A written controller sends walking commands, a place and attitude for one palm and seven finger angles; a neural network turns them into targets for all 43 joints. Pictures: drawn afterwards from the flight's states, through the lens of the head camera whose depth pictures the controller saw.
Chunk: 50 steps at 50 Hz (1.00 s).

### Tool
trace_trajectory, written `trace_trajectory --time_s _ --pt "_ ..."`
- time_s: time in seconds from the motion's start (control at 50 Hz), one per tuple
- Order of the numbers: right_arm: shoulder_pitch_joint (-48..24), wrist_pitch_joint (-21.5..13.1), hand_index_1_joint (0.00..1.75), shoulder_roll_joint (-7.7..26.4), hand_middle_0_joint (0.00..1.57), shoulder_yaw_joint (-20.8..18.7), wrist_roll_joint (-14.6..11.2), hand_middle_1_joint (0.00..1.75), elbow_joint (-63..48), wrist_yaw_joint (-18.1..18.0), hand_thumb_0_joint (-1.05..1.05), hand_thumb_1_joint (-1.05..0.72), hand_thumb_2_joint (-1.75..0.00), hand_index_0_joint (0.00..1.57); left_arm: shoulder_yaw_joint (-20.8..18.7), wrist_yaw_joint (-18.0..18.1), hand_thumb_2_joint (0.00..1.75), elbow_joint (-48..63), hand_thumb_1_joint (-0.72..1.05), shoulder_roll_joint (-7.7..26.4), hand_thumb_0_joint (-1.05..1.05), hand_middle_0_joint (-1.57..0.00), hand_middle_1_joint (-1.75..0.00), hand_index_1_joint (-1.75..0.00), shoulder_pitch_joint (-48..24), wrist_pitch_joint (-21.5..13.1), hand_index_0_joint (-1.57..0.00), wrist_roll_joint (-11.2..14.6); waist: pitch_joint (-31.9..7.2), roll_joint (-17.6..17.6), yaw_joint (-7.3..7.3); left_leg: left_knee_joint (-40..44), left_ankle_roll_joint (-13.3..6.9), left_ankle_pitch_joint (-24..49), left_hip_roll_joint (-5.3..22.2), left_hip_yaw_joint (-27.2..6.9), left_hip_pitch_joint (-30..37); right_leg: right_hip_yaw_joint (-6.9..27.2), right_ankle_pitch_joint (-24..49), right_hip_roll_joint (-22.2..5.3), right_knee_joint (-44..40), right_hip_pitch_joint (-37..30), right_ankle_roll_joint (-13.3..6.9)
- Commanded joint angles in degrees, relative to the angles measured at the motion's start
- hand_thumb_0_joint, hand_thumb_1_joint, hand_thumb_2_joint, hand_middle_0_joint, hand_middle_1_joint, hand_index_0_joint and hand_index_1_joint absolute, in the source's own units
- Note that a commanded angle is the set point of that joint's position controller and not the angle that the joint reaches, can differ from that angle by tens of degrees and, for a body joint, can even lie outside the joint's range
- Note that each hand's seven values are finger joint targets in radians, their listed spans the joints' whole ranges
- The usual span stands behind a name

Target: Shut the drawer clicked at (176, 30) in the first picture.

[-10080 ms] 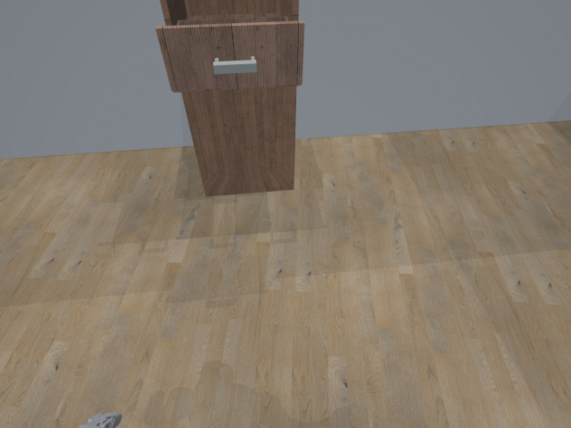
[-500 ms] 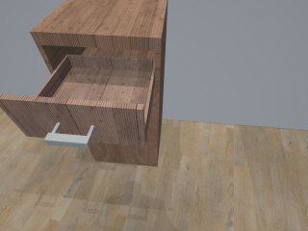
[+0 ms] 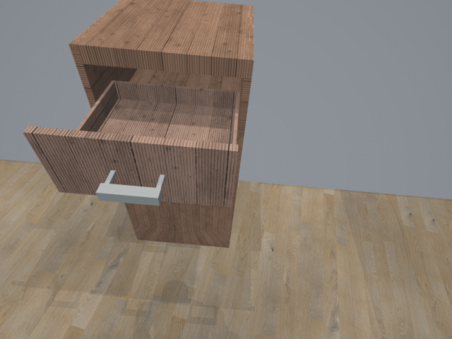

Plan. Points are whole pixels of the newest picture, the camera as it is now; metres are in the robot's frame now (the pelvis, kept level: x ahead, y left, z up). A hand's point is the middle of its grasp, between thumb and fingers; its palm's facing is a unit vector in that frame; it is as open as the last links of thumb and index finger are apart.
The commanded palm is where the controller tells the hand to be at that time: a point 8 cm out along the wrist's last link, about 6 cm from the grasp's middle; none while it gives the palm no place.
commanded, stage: shuffle to correct the standing spot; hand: left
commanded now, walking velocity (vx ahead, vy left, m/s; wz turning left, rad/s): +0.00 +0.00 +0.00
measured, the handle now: (133, 185) +0.39 +0.22 +0.04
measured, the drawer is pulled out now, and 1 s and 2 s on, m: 0.28 0.28 0.28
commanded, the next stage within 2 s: come to a stop and stand still in 0.46 s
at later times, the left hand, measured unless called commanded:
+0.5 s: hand out of the picture -0.05 +0.16 -0.19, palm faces +0.09 -0.99 -0.10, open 7.4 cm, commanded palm none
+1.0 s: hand (135, 327) +0.19 +0.20 -0.18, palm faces +0.01 -0.97 -0.24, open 7.4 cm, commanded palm none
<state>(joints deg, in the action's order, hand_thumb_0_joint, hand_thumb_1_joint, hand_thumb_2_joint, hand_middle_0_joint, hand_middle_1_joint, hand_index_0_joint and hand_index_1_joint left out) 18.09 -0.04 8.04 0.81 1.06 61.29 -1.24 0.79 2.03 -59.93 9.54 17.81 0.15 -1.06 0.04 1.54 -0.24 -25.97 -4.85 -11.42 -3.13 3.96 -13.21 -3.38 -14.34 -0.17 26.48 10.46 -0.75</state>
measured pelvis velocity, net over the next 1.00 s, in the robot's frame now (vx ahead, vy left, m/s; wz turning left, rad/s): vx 0.10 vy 0.00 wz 0.01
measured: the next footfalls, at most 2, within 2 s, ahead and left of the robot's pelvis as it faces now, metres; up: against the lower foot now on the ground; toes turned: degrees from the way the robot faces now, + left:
right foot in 0.96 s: +0.18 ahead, -0.12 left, +0.00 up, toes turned -3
left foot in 1.24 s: +0.11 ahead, +0.14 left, +0.00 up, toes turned +2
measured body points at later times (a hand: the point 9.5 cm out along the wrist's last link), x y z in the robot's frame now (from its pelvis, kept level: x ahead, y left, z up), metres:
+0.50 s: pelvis +0.04 +0.02 -0.01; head +0.04 +0.05 +0.44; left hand -0.05 +0.21 -0.18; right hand +0.04 -0.20 -0.16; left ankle +0.03 +0.06 -0.74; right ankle +0.00 -0.11 -0.74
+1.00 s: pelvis +0.10 +0.00 -0.01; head +0.15 +0.01 +0.44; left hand +0.19 +0.25 -0.16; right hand +0.06 -0.20 -0.17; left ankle +0.03 +0.06 -0.73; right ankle +0.14 -0.11 -0.74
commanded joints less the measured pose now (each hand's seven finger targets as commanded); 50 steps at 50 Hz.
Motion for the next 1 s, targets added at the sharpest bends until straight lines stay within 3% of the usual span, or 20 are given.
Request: trace_trajectory --time_s 0.0,0.14,0.2,0.3,0.38,0.44,0.48,0.5,0.52,0.54,0.56,0.62,0.66,0.72,0.84,0.9,0.92,0.94,0.96,0.98 --pt "1.43 -1.07 0.30 7.50 0.20 -1.46 -0.06 0.30 -2.25 -0.32 0.00 -0.90 -0.90 0.20 -0.86 0.20 0.90 0.88 0.90 3.39 0.00 -0.20 -0.30 -0.30 5.00 -0.49 -0.20 -0.04 5.27 -3.20 1.08 13.65 0.61 -14.83 10.43 -14.52 -6.15 3.85 -2.68 -3.71 -3.29 0.74 -1.95" --pt "2.85 -0.20 0.30 8.75 0.20 -2.10 0.14 0.30 -0.71 -0.21 0.00 -0.90 -0.90 0.20 -1.03 -0.29 0.90 -0.27 0.90 2.02 0.00 -0.20 -0.30 -0.30 7.76 -0.33 -0.20 -0.79 4.66 -3.60 1.04 15.79 -1.23 -28.20 12.08 -16.90 -6.03 0.76 -11.59 -1.60 1.59 3.43 -1.92" --pt "2.42 -0.02 0.30 8.47 0.20 -2.24 0.18 0.30 -0.28 -0.12 0.00 -0.90 -0.90 0.20 -1.36 -0.51 0.90 -0.90 0.90 1.51 0.00 -0.20 -0.30 -0.30 9.67 -0.32 -0.20 -0.81 5.67 -2.99 1.46 14.92 -1.60 -26.89 11.24 -16.05 -7.78 0.42 -10.54 -1.22 1.10 2.18 -2.42" --pt "2.41 -0.32 0.30 7.05 0.20 -2.33 0.22 0.30 -0.33 -0.09 0.00 -0.90 -0.90 0.20 -1.94 -0.61 0.90 -1.75 0.90 1.22 0.00 -0.20 -0.30 -0.30 12.26 -0.89 -0.20 -0.61 7.47 -1.28 1.43 10.62 -0.97 -25.00 8.68 -13.00 -9.99 4.48 -15.06 -3.09 -2.29 1.94 -4.07" --pt "2.59 -1.43 0.30 4.10 0.20 -1.58 0.01 0.30 -0.80 0.14 0.00 -0.90 -0.90 0.20 -2.33 -0.33 0.90 -2.50 0.90 2.19 0.00 -0.20 -0.30 -0.30 12.98 -1.91 -0.20 -0.19 7.56 4.60 0.73 -1.68 0.52 -13.99 4.09 -5.10 -9.89 13.65 -17.13 -9.15 -7.81 2.13 -7.15" --pt "2.76 -2.34 0.30 2.70 0.20 -1.20 -0.03 0.30 -1.20 0.31 0.00 -0.90 -0.90 0.20 -2.71 0.00 0.90 -2.63 0.90 3.46 0.00 -0.20 -0.30 -0.30 13.46 -2.20 -0.20 -0.05 6.65 6.16 0.16 -6.47 1.26 -9.67 2.84 -1.31 -8.75 15.34 -12.58 -11.88 -7.42 1.83 -8.48" --pt "5.92 -2.78 0.30 3.18 0.20 -1.18 -0.14 0.30 -0.06 0.19 0.00 -0.90 -0.90 0.20 -2.39 -0.21 0.90 -2.35 0.90 2.18 0.00 -0.20 -0.30 -0.30 11.06 -1.86 -0.20 -0.18 7.72 0.41 -1.84 0.15 0.46 -6.97 4.97 -4.99 -0.74 8.58 -8.81 -7.23 0.16 8.45 -6.18" --pt "10.80 -3.17 0.30 5.83 0.20 -1.78 0.05 0.30 1.89 -0.22 0.00 -0.90 -0.90 0.20 -2.13 -0.41 0.90 -1.70 0.90 0.50 0.00 -0.20 -0.30 -0.30 9.64 -1.75 -0.20 -0.32 7.14 -9.06 -3.57 5.54 -1.99 -2.42 11.68 -15.09 7.98 2.36 -6.01 -2.12 11.78 16.30 -3.76" --pt "18.20 -3.41 0.30 8.08 0.20 -2.27 0.52 0.30 4.12 -1.13 0.00 -0.90 -0.90 0.20 -1.46 -0.30 0.90 -0.11 0.90 -0.28 0.00 -0.20 -0.30 -0.30 6.22 -2.13 -0.20 -0.45 7.15 -15.47 -5.88 10.94 -4.47 12.49 20.33 -27.68 17.48 -1.73 -14.57 1.61 26.02 27.21 -1.60" --pt "20.18 -3.37 0.30 7.59 0.20 -1.42 0.59 0.30 5.02 -1.75 0.00 -0.90 -0.90 0.20 -1.72 -0.01 0.90 1.05 0.90 1.45 0.00 -0.20 -0.30 -0.30 3.75 -2.42 -0.20 -0.77 7.51 -12.93 -5.70 9.62 -4.83 28.95 22.28 -28.52 20.83 1.59 -15.94 -0.25 33.96 31.39 -1.73" --pt "19.03 -3.71 0.30 6.03 0.20 -0.63 0.35 0.30 4.86 -1.96 0.00 -0.90 -0.90 0.20 -2.11 0.06 0.90 0.87 0.90 2.03 0.00 -0.20 -0.30 -0.30 3.21 -2.61 -0.20 -0.52 6.62 -8.61 -4.56 7.31 -5.60 42.73 22.43 -24.66 20.03 2.83 -14.02 -2.23 36.97 31.21 -1.48" --pt "12.56 -4.05 0.30 5.13 0.20 0.10 -0.01 0.30 2.61 -2.28 0.00 -0.90 -0.90 0.20 -1.69 -0.18 0.90 0.74 0.90 -1.00 0.00 -0.20 -0.30 -0.30 2.56 -1.60 -0.20 0.11 4.83 -2.04 -1.42 5.34 -7.42 57.12 19.61 -13.53 13.14 2.43 -11.11 -3.67 31.98 22.64 -0.10" --pt "8.94 -3.88 0.30 4.90 0.20 0.17 -0.32 0.30 1.83 -2.34 0.00 -0.90 -0.90 0.20 -1.35 -0.02 0.90 0.59 0.90 -2.35 0.00 -0.20 -0.30 -0.30 3.24 -0.41 -0.20 0.27 3.64 -4.58 0.47 6.12 -5.22 55.94 16.03 -8.61 8.27 1.56 -3.81 -3.05 26.50 15.92 0.79" --pt "7.38 -3.32 0.30 4.56 0.20 -0.09 -0.74 0.30 1.44 -2.55 0.00 -0.90 -0.90 0.20 -1.64 0.16 0.90 1.60 0.90 -0.41 0.00 -0.20 -0.30 -0.30 1.19 0.53 -0.20 0.48 3.95 -8.82 0.72 5.78 -1.93 57.73 14.08 -6.90 7.09 -0.37 0.75 -1.71 20.44 12.36 0.90" --pt "7.34 -1.27 0.30 6.40 0.20 -2.66 -0.17 0.30 -0.03 -2.23 0.00 -0.90 -0.90 0.20 -2.99 0.41 0.90 5.47 0.90 2.49 0.00 -0.20 -0.30 -0.30 -3.24 0.77 -0.20 0.23 4.06 -7.02 0.25 1.51 -3.00 56.24 15.71 -9.13 9.69 -0.58 -0.32 -0.61 13.56 10.82 -0.07" --pt "6.24 -0.81 0.30 6.80 0.20 -3.58 -0.46 0.30 -1.21 -1.70 0.00 -0.90 -0.90 0.20 -3.48 0.48 0.90 6.41 0.90 4.09 0.00 -0.20 -0.30 -0.30 -1.26 0.01 -0.20 0.09 0.56 -5.20 1.80 -4.63 -1.25 49.81 13.86 -8.64 9.77 0.32 7.62 -1.30 4.34 4.63 -0.63" --pt "5.99 -0.69 0.30 6.34 0.20 -3.69 -0.64 0.30 -1.87 -1.55 0.00 -0.90 -0.90 0.20 -3.78 0.59 0.90 6.33 0.90 5.11 0.00 -0.20 -0.30 -0.30 0.61 -0.44 -0.20 0.02 -1.42 -2.27 2.52 -8.46 0.44 42.21 11.64 -7.58 7.22 2.49 20.75 -3.50 1.80 -0.10 -1.46" --pt "7.51 -0.63 0.30 4.99 0.20 -3.82 -0.96 0.30 -2.35 -1.40 0.00 -0.90 -0.90 0.20 -4.23 0.85 0.90 5.93 0.90 7.82 0.00 -0.20 -0.30 -0.30 2.45 -0.99 -0.20 -0.22 -5.02 4.17 2.18 -16.50 2.67 24.94 6.94 -5.61 -0.73 11.61 43.51 -11.38 4.44 -8.15 -5.58" --pt "8.86 -0.36 0.30 3.50 0.20 -3.97 -1.10 0.30 -2.93 -1.14 0.00 -0.90 -0.90 0.20 -4.70 0.98 0.90 5.46 0.90 10.12 0.00 -0.20 -0.30 -0.30 3.65 -1.12 -0.20 -0.13 -7.74 10.17 1.89 -25.29 5.08 -11.67 0.13 -2.01 -8.81 18.86 60.80 -22.32 3.41 -13.63 -13.31" --pt "6.87 0.09 0.30 2.74 0.20 -3.86 -1.17 0.30 -3.52 -1.30 0.00 -0.90 -0.90 0.20 -4.68 1.12 0.90 5.95 0.90 10.26 0.00 -0.20 -0.30 -0.30 3.10 -1.23 -0.20 -0.12 -8.37 9.56 2.35 -32.02 4.86 -26.61 0.98 -5.24 -9.67 20.17 59.82 -27.09 0.31 -10.30 -17.94"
